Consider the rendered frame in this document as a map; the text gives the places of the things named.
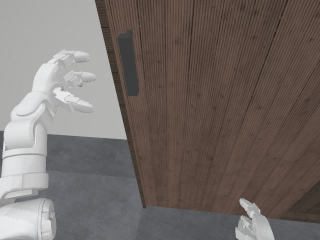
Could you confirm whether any robot left hand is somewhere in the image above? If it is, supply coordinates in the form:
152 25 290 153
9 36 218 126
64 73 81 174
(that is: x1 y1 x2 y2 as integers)
31 49 97 113

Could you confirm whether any left robot forearm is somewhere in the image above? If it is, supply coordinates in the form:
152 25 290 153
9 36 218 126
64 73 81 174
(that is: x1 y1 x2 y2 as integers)
0 92 57 207

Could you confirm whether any handle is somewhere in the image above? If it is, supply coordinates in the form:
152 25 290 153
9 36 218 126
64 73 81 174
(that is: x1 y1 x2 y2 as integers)
117 29 139 97

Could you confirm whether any robot right hand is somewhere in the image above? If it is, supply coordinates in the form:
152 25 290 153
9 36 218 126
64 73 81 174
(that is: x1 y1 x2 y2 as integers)
235 198 275 240

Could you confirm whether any wardrobe door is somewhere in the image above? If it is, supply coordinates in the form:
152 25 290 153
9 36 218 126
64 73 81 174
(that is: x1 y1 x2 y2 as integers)
104 0 320 219
287 180 320 215

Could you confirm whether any left robot upper arm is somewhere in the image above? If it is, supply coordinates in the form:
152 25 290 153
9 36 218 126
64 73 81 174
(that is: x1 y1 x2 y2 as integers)
0 198 57 240

